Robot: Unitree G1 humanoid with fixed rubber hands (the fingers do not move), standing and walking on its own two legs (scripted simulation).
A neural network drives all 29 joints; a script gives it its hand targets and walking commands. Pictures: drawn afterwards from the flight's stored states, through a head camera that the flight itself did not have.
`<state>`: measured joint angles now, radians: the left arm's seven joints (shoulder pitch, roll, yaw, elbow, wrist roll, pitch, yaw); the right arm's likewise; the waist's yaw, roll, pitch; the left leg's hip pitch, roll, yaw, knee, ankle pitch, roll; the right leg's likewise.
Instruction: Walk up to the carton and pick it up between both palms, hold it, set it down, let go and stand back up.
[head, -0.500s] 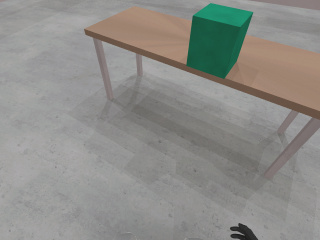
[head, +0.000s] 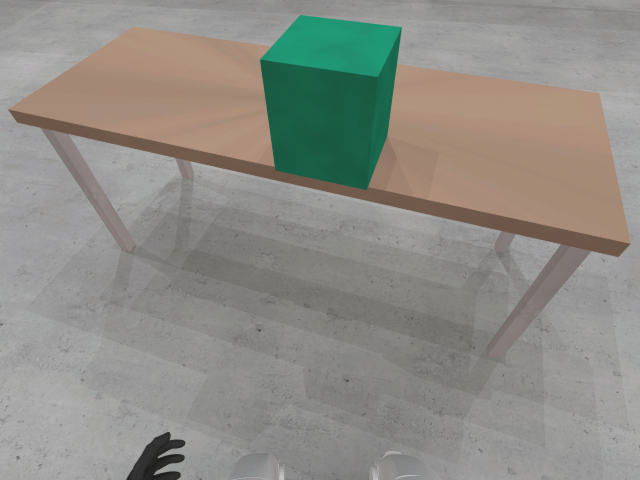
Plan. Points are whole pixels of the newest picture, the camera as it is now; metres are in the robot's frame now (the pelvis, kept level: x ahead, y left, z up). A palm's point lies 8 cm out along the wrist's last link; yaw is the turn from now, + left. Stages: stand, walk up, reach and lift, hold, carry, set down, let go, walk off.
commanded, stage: walk up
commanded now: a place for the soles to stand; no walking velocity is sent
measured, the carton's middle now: (334, 104) +0.80 -0.03 +0.03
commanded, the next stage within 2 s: none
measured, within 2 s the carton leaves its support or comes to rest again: neither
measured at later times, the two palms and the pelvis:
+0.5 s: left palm (209, 327) +0.36 +0.19 -0.09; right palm (543, 431) +0.20 -0.30 -0.12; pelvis +0.21 -0.04 -0.01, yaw +0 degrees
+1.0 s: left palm (216, 329) +0.36 +0.18 -0.11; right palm (467, 251) +0.49 -0.26 -0.08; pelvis +0.33 -0.06 +0.02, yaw +6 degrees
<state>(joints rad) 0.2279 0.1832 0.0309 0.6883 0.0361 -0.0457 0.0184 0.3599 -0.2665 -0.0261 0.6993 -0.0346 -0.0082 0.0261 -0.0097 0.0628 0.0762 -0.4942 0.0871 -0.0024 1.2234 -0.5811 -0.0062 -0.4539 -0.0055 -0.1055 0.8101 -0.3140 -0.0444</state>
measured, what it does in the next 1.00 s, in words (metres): walks ahead: left foot, then right foot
